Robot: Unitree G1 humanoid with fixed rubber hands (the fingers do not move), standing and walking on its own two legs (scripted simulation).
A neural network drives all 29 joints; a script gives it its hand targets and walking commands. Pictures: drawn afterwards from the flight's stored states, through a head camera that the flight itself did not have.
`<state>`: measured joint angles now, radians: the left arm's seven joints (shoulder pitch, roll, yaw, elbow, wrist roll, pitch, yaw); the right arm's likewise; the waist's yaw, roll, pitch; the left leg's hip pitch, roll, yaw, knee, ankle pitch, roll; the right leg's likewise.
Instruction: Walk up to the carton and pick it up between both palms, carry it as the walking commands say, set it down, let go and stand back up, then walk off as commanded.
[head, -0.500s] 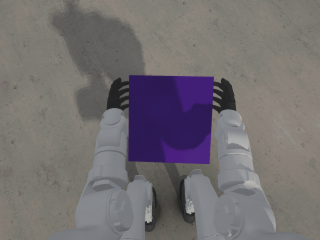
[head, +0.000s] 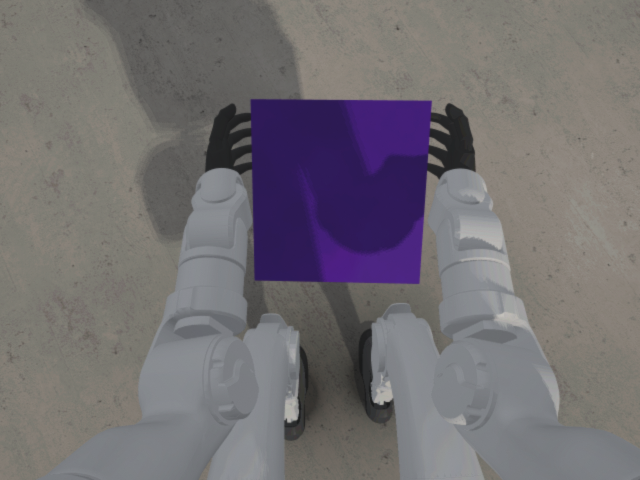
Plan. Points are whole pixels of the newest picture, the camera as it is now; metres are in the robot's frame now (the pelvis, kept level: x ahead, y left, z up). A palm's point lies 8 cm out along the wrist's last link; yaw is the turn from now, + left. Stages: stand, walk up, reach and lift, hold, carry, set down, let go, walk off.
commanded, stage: set down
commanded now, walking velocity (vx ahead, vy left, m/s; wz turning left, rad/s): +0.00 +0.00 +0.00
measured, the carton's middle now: (336, 188) +0.47 -0.02 -0.17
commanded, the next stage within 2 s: none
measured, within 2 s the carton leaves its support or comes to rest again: neither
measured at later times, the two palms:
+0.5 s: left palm (238, 175) +0.49 +0.13 -0.15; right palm (432, 176) +0.48 -0.15 -0.15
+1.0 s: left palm (248, 180) +0.52 +0.13 -0.24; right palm (416, 180) +0.50 -0.15 -0.24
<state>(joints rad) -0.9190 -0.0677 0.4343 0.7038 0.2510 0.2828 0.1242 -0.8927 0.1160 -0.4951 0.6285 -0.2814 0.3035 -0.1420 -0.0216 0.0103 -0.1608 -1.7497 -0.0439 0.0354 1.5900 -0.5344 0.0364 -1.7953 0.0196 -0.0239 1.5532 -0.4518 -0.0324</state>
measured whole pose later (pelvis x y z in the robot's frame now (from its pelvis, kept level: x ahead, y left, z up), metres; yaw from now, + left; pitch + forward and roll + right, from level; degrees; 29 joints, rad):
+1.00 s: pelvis -0.02 +0.00 -0.13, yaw +1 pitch +44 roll +0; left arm -1.26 0.09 0.36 0.82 0.15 0.28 0.15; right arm -1.20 -0.03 -0.46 0.71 -0.17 0.30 -0.15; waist -0.03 0.01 0.06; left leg -2.17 -0.07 0.04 2.01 -0.60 0.03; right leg -2.21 0.03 -0.03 1.97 -0.51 -0.02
